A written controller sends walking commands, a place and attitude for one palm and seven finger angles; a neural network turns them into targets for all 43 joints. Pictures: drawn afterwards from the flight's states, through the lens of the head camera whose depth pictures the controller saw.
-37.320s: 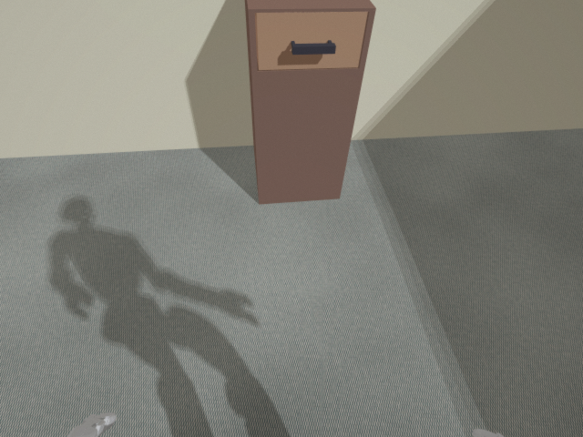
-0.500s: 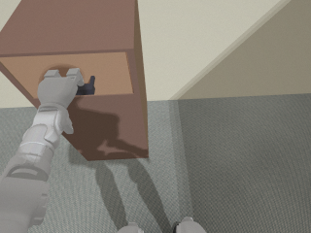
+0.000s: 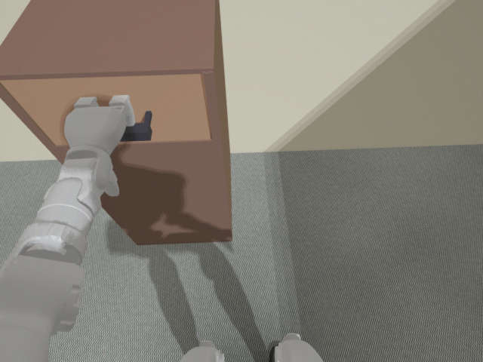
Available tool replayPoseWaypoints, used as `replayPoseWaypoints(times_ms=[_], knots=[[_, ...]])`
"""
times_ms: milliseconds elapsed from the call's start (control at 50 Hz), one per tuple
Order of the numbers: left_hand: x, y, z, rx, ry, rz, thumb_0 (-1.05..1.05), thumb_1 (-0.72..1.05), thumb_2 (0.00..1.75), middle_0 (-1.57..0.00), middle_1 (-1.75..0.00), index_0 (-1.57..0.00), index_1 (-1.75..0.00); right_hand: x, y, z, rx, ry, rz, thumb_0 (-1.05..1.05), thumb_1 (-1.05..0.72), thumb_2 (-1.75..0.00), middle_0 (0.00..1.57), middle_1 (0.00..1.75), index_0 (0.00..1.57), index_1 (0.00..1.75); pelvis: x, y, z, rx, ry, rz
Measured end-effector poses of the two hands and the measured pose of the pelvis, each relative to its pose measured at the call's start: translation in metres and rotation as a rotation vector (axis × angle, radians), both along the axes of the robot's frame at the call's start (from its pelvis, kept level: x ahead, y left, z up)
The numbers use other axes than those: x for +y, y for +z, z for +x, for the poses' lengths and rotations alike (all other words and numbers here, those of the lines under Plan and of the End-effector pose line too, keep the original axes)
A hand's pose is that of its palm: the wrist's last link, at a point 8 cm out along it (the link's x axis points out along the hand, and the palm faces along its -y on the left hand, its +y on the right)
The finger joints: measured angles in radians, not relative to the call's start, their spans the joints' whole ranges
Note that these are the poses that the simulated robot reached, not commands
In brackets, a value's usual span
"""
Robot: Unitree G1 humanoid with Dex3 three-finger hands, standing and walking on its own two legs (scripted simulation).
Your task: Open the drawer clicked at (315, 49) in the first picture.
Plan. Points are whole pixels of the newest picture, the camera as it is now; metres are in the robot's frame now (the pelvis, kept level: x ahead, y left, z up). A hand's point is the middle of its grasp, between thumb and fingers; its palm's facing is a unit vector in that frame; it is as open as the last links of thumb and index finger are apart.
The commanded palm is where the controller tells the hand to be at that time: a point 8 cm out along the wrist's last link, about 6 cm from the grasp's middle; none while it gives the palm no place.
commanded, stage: lift the hand off the handle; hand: left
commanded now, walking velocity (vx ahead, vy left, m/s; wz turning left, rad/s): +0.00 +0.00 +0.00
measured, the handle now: (115, 124) +0.54 +0.26 +0.03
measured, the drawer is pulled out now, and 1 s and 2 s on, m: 0.00 0.00 0.00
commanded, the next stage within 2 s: draw the hand back to the body in 1.34 s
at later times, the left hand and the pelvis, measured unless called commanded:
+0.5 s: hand (105, 140) +0.47 +0.25 +0.06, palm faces -0.03 -0.02 -1.00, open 13.7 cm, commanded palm +0.45 +0.25 +0.13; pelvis +0.02 +0.01 +0.02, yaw -1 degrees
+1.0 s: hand (74, 109) +0.47 +0.27 +0.14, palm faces +0.03 -0.04 -1.00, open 13.8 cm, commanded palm +0.44 +0.26 +0.20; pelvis +0.07 +0.01 +0.04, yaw +0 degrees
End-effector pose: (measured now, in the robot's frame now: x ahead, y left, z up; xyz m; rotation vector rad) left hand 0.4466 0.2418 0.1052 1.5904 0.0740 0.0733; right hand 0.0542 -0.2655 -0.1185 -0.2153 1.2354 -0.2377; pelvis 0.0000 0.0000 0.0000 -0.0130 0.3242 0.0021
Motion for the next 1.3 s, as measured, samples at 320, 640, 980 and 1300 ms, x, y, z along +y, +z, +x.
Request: replayPoseWaypoints(times_ms=[320, 640, 980, 1300], knots=[[0.003, 0.005, 0.006, 0.056, -0.004, -0.034, 0.0, -0.49, 0.3, -0.32, -1.21, -0.37, -1.38, 0.003, 0.009, -0.015, 0.026, -0.059, -0.005, 0.0, -0.91, -0.89, 0.2, 0.3, 0.2, 0.3, 0.003, 0.009, 0.008, -0.024, -0.016, -0.004], [0.014, 0.039, 0.016, -0.025, -0.012, -0.034, 0.0, -0.49, 0.3, -0.32, -1.2, -0.32, -1.21, 0.012, 0.022, 0.039, -0.029, -0.038, 0.014, 0.0, -0.91, -0.89, 0.2, 0.3, 0.2, 0.3, 0.011, 0.026, 0.038, -0.064, -0.009, -0.009], [0.023, 0.082, 0.006, -0.022, -0.015, -0.069, 0.0, -0.49, 0.3, -0.32, -1.2, -0.32, -1.2, 0.026, 0.044, 0.136, -0.187, 0.053, 0.048, 0.0, -0.91, -0.89, 0.2, 0.3, 0.2, 0.3, 0.014, 0.04, 0.068, -0.137, 0.002, -0.011], [0.019, 0.125, -0.004, 0.002, -0.022, -0.048, 0.0, -0.49, 0.3, -0.32, -1.2, -0.32, -1.2, 0.043, 0.052, 0.164, -0.242, 0.134, 0.088, 0.0, -0.91, -0.89, 0.2, 0.3, 0.2, 0.3, 0.01, 0.045, 0.059, -0.195, 0.034, -0.003]])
